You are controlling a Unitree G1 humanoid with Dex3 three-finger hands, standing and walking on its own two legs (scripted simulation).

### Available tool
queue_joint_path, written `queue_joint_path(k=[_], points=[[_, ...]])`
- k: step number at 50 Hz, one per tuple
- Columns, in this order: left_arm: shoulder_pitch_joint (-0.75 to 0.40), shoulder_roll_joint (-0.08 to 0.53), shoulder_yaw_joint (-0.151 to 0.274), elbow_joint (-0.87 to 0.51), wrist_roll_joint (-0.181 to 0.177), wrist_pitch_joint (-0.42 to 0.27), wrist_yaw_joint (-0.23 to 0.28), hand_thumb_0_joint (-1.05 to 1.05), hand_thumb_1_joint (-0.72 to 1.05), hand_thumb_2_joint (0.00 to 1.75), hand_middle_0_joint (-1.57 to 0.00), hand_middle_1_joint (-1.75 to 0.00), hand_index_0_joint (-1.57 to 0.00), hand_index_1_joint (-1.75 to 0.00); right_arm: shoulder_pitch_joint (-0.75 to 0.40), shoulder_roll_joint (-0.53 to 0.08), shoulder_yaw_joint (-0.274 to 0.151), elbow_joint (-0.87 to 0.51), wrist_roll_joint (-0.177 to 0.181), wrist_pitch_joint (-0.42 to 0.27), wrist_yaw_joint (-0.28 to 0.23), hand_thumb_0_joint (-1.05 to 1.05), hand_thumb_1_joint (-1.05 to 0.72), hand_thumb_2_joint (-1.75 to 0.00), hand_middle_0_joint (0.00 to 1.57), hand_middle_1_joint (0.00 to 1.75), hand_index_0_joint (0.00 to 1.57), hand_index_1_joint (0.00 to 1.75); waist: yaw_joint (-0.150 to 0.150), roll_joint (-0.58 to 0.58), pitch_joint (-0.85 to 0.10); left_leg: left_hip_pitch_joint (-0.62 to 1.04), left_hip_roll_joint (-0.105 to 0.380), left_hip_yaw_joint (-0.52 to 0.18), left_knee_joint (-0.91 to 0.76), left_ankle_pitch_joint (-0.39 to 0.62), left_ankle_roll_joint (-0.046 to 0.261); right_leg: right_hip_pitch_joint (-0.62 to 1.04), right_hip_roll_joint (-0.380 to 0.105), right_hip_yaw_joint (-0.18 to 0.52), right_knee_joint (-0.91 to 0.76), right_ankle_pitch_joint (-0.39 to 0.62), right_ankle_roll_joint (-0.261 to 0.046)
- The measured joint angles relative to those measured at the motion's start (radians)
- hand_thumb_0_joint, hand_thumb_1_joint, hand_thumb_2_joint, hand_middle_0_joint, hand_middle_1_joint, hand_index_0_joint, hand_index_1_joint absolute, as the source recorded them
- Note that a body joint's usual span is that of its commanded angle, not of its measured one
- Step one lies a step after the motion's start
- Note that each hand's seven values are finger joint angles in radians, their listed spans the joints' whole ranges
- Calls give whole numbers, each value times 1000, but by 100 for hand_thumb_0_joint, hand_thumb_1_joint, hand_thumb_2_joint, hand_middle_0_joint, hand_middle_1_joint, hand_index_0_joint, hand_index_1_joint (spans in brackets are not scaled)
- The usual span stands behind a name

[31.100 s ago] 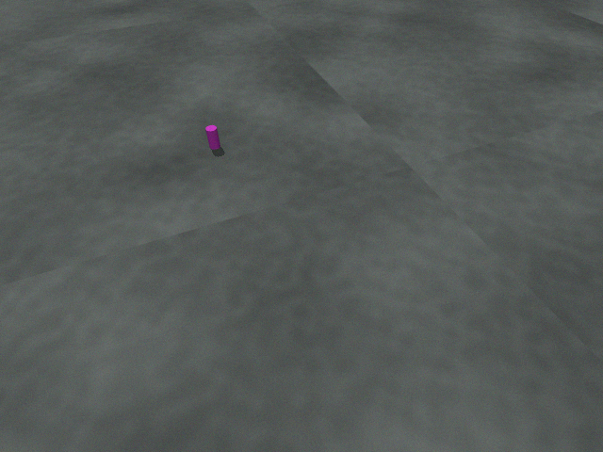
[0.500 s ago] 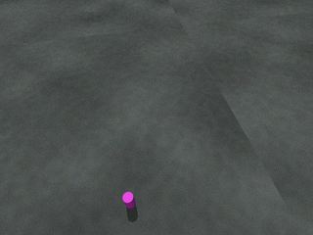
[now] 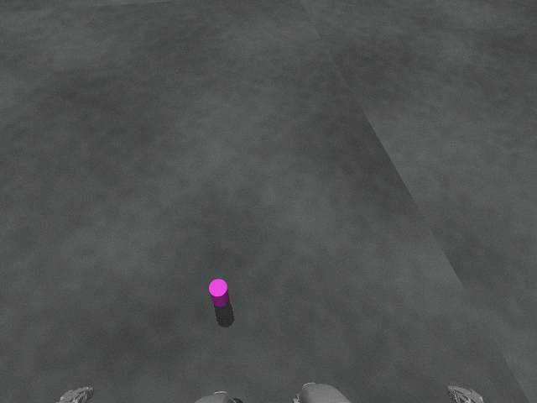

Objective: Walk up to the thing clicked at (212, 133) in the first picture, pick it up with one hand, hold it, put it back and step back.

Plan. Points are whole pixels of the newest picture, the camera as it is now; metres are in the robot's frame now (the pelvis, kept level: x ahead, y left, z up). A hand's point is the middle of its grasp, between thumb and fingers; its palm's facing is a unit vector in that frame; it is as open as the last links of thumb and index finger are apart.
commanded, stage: step back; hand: left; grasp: from the side
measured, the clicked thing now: (219, 293) +0.50 +0.14 -0.70
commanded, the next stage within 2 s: none
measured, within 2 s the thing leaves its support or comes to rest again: neither
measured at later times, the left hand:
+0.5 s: hand out of the picture -0.01 +0.26 -0.15, palm faces +0.03 -0.93 -0.37, open 7.4 cm
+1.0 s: hand out of the picture -0.22 +0.22 -0.14, palm faces -0.03 -0.92 -0.40, open 7.3 cm
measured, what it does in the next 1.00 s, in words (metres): walks backwards: right foot, then left foot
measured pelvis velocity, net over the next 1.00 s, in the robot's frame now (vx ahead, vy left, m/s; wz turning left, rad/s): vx -0.30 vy -0.04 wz -0.04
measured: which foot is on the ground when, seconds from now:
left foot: down 0.00-0.18, up 0.20-0.46, down 0.48-0.90, up 0.92-1.00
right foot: up 0.00-0.14, down 0.16-0.50, up 0.52-0.86, down 0.88-1.00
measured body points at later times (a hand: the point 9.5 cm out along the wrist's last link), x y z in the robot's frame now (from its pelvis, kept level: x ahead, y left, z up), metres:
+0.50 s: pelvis -0.13 +0.00 -0.01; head -0.07 +0.01 +0.43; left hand -0.01 +0.31 -0.12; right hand -0.03 -0.32 -0.12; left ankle -0.15 +0.11 -0.73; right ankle -0.06 -0.13 -0.73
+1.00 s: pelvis -0.30 -0.04 -0.01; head -0.26 -0.06 +0.44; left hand -0.22 +0.27 -0.12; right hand -0.19 -0.37 -0.12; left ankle -0.22 +0.10 -0.68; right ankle -0.30 -0.17 -0.73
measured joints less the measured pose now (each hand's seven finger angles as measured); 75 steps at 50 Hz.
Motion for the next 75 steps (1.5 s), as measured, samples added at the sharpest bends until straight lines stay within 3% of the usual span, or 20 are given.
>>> queue_joint_path(k=[7, 9, 12, 17, 21, 24, 26, 29, 34, 39, 43, 45, 48, 50, 53, 58, 62, 65, 69, 75], points=[[53, -9, 10, -7, 11, -14, -22, 0, 90, 90, -20, -30, -21, -30, -30, -21, 6, -20, 2, 9, 10, 0, -90, -90, 21, 30, 21, 30, 20, 31, -22, -71, 24, 41, 64, 14, -13, 109, -45, -70, -255, 83, -40], [69, -25, 14, -5, 18, -22, -25, 0, 90, 90, -20, -30, -21, -30, -40, -36, 2, -8, 8, 17, 12, 0, -90, -90, 21, 30, 21, 30, 20, 71, -28, -92, 49, 25, 85, 22, -26, 126, -26, -91, -310, 118, -34], [100, -28, 10, -20, 24, -22, -35, 0, 90, 90, -20, -30, -21, -30, -33, -37, -3, 12, 14, 28, 9, 0, -91, -90, 21, 30, 21, 30, 32, 56, -46, -141, -25, -61, 248, -172, -70, 105, -47, -88, -308, 140, -43], [102, -43, 7, -48, 27, -17, -21, 0, 90, 90, -21, -30, -21, -30, 16, -64, -1, 14, 26, 18, 5, 0, -91, -90, 21, 30, 21, 30, 46, 49, -62, -140, -102, -162, 495, -220, -91, 86, -77, -92, -374, 214, -33], [73, -37, 4, -99, 29, -22, -12, 0, 90, 90, -21, -30, -21, -30, 46, -72, 1, 11, 23, 16, -1, 0, -91, -90, 21, 30, 21, 30, 40, 41, -53, -36, -58, -136, 334, -250, -98, 48, -95, -119, -370, 243, -24], [47, -20, -3, -134, 20, -18, -15, 0, 90, 90, -21, -30, -21, -30, 57, -69, -2, 9, 14, 7, 3, 0, -91, -90, 21, 30, 21, 30, 27, 28, -43, 67, -15, -98, 70, -130, -85, -2, -110, -143, -310, 238, -9], [24, -4, 1, -136, 13, -7, -15, 0, 90, 90, -21, -30, -21, -30, 45, -45, -5, 17, 1, 2, 6, 0, -91, -90, 21, 30, 21, 30, 38, -20, -16, 75, -38, -70, 47, -100, -60, -31, -122, -103, -254, 207, -12], [20, -3, 8, -111, 10, 10, -7, 0, 90, 90, -20, -30, -21, -30, 41, -28, 8, 9, -5, -3, 18, 0, -91, -90, 21, 30, 21, 30, 18, -10, -22, 46, -12, -84, 52, -75, -48, -87, -11, -8, -19, 6, -29], [49, 7, 21, -101, 3, 5, -9, 0, 90, 90, -20, -30, -21, -30, 24, -14, 14, -11, -7, -6, 5, 0, -90, -90, 21, 30, 21, 30, 24, -6, -41, 15, 26, -73, -2, -2, -49, -106, 47, 33, 240, 0, -15], [81, 20, 30, -92, 8, 5, -15, 0, 90, 90, -20, -30, -21, -30, -9, -20, 10, -57, -8, -14, 0, 0, -90, -90, 21, 30, 21, 30, 32, -1, -32, -43, 60, -48, 11, 41, -58, -11, -4, 17, 88, -6, 15], [93, 22, 31, -71, 10, -2, -29, 0, 90, 90, -20, -30, -21, -30, -29, -44, 8, -80, -10, -4, 7, 0, -90, -90, 21, 30, 21, 30, 35, 13, -34, -110, 85, -35, 50, 69, -83, 95, -55, -44, -190, 52, -6], [99, 5, 32, -55, 17, -12, -34, 0, 90, 90, -20, -30, -21, -30, -37, -68, 1, -75, -5, 9, 8, 0, -90, -90, 21, 30, 21, 30, 33, 55, -36, -150, 110, -53, 85, 78, -96, 131, -42, -77, -294, 84, -11], [124, -16, 18, -55, 29, -10, -46, 0, 90, 90, -20, -30, -21, -30, -15, -76, -13, -44, 7, 29, -7, 0, -91, -90, 21, 30, 21, 30, 38, 60, -54, -208, 21, -137, 257, -152, -94, 91, -60, -83, -262, 106, -21], [137, -29, 10, -55, 31, -7, -41, 0, 90, 90, -20, -30, -21, -30, 12, -82, -14, -28, 15, 31, -9, 0, -91, -90, 21, 30, 21, 30, 50, 51, -66, -227, -47, -168, 412, -193, -91, 81, -83, -74, -279, 136, -23], [136, -37, 9, -62, 36, -4, -30, 0, 90, 90, -21, -30, -21, -30, 53, -86, -10, -15, 19, 20, -10, 0, -91, -90, 21, 30, 21, 30, 45, 50, -76, -199, -83, -168, 505, -203, -94, 64, -100, -84, -309, 180, -21], [86, -19, 6, -111, 36, -8, -15, 1, 90, 90, -21, -30, -21, -30, 94, -67, -1, 1, 10, 17, -5, 0, -91, -90, 21, 30, 21, 30, 29, 40, -61, -39, -43, -105, 290, -231, -93, 9, -116, -131, -304, 226, -17], [23, 10, 5, -133, 19, 2, -12, 0, 90, 90, -21, -30, -21, -30, 87, -29, 2, 22, -3, 7, 3, 0, -91, -90, 21, 30, 21, 30, 31, -21, -21, 53, -49, -50, 70, -95, -53, -60, -141, -117, -220, 206, -14], [9, 3, 6, -114, 11, 17, -7, 0, 90, 90, -20, -30, -21, -30, 76, -19, 14, 22, -9, 5, 14, 0, -91, -90, 21, 30, 21, 30, 16, -5, -22, 17, -18, -68, 76, -64, -44, -117, -33, -32, 13, 7, -26], [27, 5, 10, -100, 3, 15, -10, 0, 90, 90, -20, -30, -21, -30, 50, -14, 20, 11, -13, 3, 4, 0, -90, -90, 21, 30, 21, 30, 20, -3, -43, -14, 20, -67, 24, 7, -49, -124, 30, 17, 235, -6, -21], [77, 14, 11, -66, 11, 2, -25, 0, 90, 90, -20, -30, -21, -30, -14, -39, 9, -43, -19, -1, 5, 0, -90, -90, 21, 30, 21, 30, 36, 8, -54, -91, 74, -40, 22, 75, -64, 42, -37, -27, -30, -14, 1]])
